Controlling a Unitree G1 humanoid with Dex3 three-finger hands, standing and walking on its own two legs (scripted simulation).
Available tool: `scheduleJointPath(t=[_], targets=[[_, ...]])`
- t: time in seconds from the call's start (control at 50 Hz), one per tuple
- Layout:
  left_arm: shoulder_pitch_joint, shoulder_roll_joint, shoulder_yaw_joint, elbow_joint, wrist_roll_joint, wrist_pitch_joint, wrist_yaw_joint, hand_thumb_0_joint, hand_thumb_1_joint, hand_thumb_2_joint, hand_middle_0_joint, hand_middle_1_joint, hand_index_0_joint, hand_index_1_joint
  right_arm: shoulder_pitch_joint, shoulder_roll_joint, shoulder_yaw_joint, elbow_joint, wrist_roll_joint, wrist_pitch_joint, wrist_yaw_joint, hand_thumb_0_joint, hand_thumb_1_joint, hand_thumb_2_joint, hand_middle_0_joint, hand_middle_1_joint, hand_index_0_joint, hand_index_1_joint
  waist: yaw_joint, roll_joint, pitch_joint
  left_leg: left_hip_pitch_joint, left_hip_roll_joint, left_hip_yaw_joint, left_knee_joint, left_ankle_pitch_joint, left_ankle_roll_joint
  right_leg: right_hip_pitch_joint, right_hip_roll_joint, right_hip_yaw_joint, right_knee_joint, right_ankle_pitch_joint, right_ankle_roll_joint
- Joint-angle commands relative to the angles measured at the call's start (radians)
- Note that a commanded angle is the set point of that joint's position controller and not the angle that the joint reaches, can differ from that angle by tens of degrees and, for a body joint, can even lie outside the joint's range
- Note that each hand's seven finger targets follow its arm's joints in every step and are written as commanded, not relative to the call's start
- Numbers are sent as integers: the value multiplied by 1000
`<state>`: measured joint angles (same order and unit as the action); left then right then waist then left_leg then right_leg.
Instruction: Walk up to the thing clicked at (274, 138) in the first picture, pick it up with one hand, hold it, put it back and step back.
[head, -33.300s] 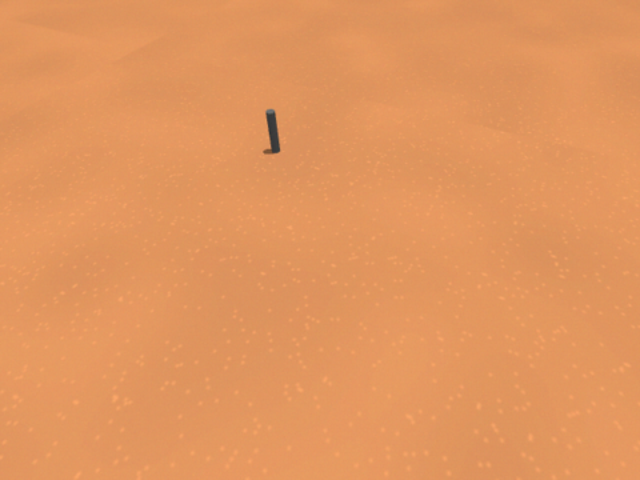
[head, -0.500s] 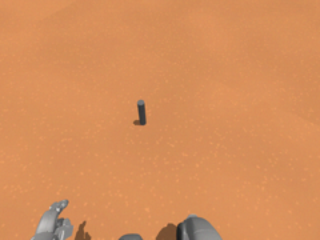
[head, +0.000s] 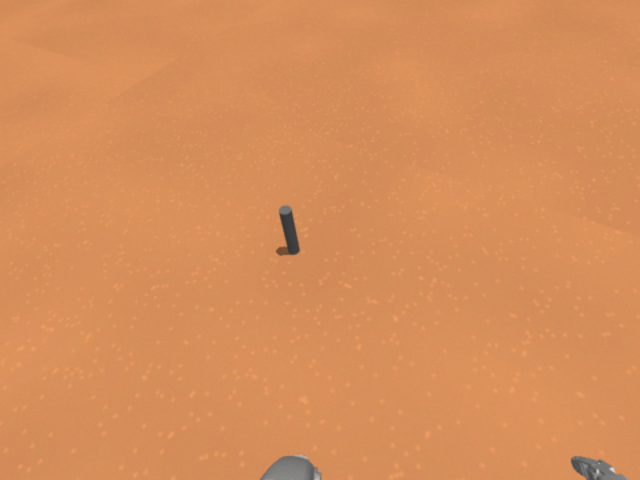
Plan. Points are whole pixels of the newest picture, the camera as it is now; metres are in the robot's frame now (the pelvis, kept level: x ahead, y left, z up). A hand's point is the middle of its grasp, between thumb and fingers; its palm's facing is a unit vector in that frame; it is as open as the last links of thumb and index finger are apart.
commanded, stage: step back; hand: left
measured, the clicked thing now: (289, 231) +1.05 +0.23 -0.64
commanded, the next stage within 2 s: stand in 1.00 s
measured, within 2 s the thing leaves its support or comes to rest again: neither
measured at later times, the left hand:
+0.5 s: hand out of the picture +0.04 +0.26 -0.13, palm faces +0.08 -0.91 -0.40, open 7.4 cm
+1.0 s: hand out of the picture +0.09 +0.29 -0.15, palm faces +0.09 -0.93 -0.36, open 7.4 cm
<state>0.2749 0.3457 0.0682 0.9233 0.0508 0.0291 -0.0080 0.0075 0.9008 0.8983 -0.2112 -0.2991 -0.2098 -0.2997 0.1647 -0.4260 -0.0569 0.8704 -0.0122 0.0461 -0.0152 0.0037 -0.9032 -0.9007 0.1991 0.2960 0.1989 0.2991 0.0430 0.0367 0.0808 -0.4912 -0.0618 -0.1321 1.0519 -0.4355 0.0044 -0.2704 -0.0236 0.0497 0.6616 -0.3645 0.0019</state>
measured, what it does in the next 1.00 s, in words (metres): steps on the spot: left foot, then right foot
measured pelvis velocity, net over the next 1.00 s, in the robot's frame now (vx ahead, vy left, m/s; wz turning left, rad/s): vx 0.03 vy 0.02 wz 0.08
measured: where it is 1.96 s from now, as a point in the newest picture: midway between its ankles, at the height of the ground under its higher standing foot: outside the picture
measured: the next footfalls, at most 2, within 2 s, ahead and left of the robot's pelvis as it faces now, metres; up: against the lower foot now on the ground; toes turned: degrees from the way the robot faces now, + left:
left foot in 0.12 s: +0.00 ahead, +0.13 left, +0.00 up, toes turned +2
right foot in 0.40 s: +0.06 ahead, -0.12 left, +0.00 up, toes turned +4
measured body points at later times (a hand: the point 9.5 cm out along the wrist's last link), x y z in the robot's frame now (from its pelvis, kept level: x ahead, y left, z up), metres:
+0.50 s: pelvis -0.01 -0.02 +0.00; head +0.00 -0.03 +0.45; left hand +0.04 +0.30 -0.11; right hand +0.06 -0.33 -0.13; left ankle -0.03 +0.12 -0.70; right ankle +0.02 -0.12 -0.73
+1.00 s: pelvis +0.03 +0.02 +0.00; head +0.06 +0.03 +0.45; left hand +0.08 +0.34 -0.13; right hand +0.17 -0.26 -0.12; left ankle +0.05 +0.15 -0.72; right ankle +0.02 -0.12 -0.72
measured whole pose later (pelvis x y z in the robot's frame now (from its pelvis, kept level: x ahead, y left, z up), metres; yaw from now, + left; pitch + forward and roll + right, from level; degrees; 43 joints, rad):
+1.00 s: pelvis +0.03 +0.02 +0.00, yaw +5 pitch -2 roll -1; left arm 0.14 0.38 0.04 1.02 0.01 -0.01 0.00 0.01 0.90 0.90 -0.21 -0.30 -0.21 -0.30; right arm 0.07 -0.33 -0.02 1.02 -0.01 0.00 0.00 0.00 -0.90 -0.90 0.20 0.30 0.20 0.30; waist 0.02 -0.01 0.09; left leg -0.31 0.04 0.01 0.62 -0.28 -0.01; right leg -0.21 -0.02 -0.01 0.59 -0.34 0.02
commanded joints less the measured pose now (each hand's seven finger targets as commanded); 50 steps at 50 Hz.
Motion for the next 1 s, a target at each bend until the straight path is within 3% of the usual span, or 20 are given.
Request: scheduleJointPath(t=[0.0,0.04,0.1,0.14,0.16,0.18,0.22,0.3,0.36,0.38,0.42,0.44,0.46,0.52,0.68,0.72,0.76,0.8,0.9,0.98], targets=[[-69,313,82,-97,6,-61,25,0,900,900,-200,-300,-200,-300,-28,-144,-35,-60,-9,-40,2,0,-900,-900,200,300,200,300,14,-230,-26,-24,30,42,-174,-33,-23,62,-166,206,-254,-79,-167],[-67,322,87,-96,4,-59,22,0,900,900,-200,-300,-200,-300,-33,-139,-36,-53,-18,-53,14,0,-900,-900,200,300,200,300,24,-275,-38,27,62,86,-338,-98,-21,92,-212,235,-279,-190,-187],[-87,285,60,-98,-13,-42,14,0,900,900,-200,-300,-200,-300,71,-128,-52,6,-26,-80,15,0,-900,-900,200,300,200,300,-34,-195,-98,317,29,125,-747,73,10,32,-175,145,-101,18,-138],[-24,150,22,-103,-33,-45,13,0,900,900,-200,-300,-200,-300,86,-226,-82,11,-44,-93,6,0,-900,-900,200,300,200,300,-19,147,-134,556,304,-361,-783,70,109,-304,8,-29,218,-103,-27],[-132,249,50,-96,-29,-46,23,0,900,900,-200,-300,-200,-300,87,-315,-92,9,-34,-88,12,0,-900,-900,200,300,200,300,-71,109,-58,351,398,-486,-809,-188,242,-299,-13,-16,255,-228,-23],[-162,293,57,-91,-24,-53,19,0,900,900,-200,-300,-200,-300,45,-315,-98,7,-25,-87,16,0,-900,-900,200,300,200,300,-62,101,23,211,425,-487,-839,-268,280,-227,-41,12,287,-216,-32],[-114,262,54,-71,-35,-58,5,0,900,900,-200,-300,-200,-300,1,-213,-66,1,-35,-89,18,0,-900,-900,200,300,200,300,-26,64,58,245,287,-249,-806,-160,200,-235,-41,13,222,-138,-33],[-101,231,54,-47,-30,-73,-5,0,900,900,-200,-300,-200,-300,57,-210,-70,18,-29,-88,26,0,-900,-900,200,300,200,300,-61,116,16,232,255,-180,-758,-20,177,-103,8,-75,52,-83,-19],[-17,206,54,-6,-22,-89,9,0,900,900,-200,-300,-200,-300,7,-178,-55,-4,-14,-64,31,0,-900,-900,200,300,200,300,0,108,-53,147,199,-50,-587,33,131,137,59,-131,-196,61,-29],[30,223,60,17,-17,-94,18,0,900,900,-200,-300,-200,-300,-4,-131,-40,-9,-8,-59,28,0,-900,-900,200,300,200,300,31,42,-83,72,163,-12,-477,39,100,250,38,-83,-229,95,-31],[39,365,93,0,0,-101,31,0,900,900,-200,-300,-200,-300,-2,-62,-17,-32,-7,-54,12,0,-900,-900,200,300,200,300,55,-211,-62,-150,-17,25,-135,-144,20,231,-341,505,-463,-280,-147],[-45,383,95,-26,-3,-97,27,0,900,900,-200,-300,-200,-300,32,-146,-42,-4,-15,-49,3,0,-900,-900,200,300,200,300,24,-131,0,-77,47,-31,-75,-141,14,73,-410,572,-482,-416,-222],[-91,369,92,-44,-6,-97,25,0,900,900,-200,-300,-200,-300,58,-173,-51,11,-15,-55,5,0,-900,-900,200,300,200,300,2,-125,43,-62,80,-30,-53,-115,16,25,-413,546,-472,-377,-268],[-125,283,64,-41,-21,-111,26,0,900,900,-200,-300,-200,-300,105,-137,-42,60,-10,-59,15,0,-900,-900,200,300,200,300,-32,-108,12,7,77,-39,-110,24,8,42,-232,232,-409,-83,-161],[-123,275,49,-29,-34,-91,24,0,900,900,-200,-300,-200,-300,70,-100,-29,70,-14,-73,11,0,-900,-900,200,300,200,300,-25,-200,-86,196,69,165,-462,130,-6,100,-211,29,-158,636,-147],[-131,257,33,-39,-44,-75,25,0,900,900,-200,-300,-200,-300,97,-109,-36,93,-14,-79,3,0,-900,-900,200,300,200,300,-53,-151,-117,310,59,153,-605,355,13,64,-168,2,-42,620,-93],[-121,205,17,-50,-57,-61,26,0,900,900,-200,-300,-200,-300,58,-189,-51,80,-21,-86,-7,0,-900,-900,200,300,200,300,-35,41,-175,365,265,-97,-623,586,99,-12,-47,-56,82,333,-24],[-104,216,17,-6,-61,-42,31,0,900,900,-200,-300,-200,-300,-52,-234,-48,57,-9,-80,-4,0,-900,-900,200,300,200,300,-14,104,-151,214,368,-188,-646,432,229,69,1,-66,72,-86,-24],[-84,249,20,45,-47,-66,30,0,900,900,-200,-300,-200,-300,-111,-149,-18,76,-1,-70,-4,0,-900,-900,200,300,200,300,-4,49,-163,217,208,23,-522,489,64,157,-74,21,-135,321,-47],[-161,210,-15,74,-55,-65,19,0,900,900,-200,-300,-200,-300,-86,-142,-4,121,5,-76,5,0,-900,-900,200,300,200,300,-44,31,-162,339,201,6,-608,429,51,79,-83,34,-191,272,-41]])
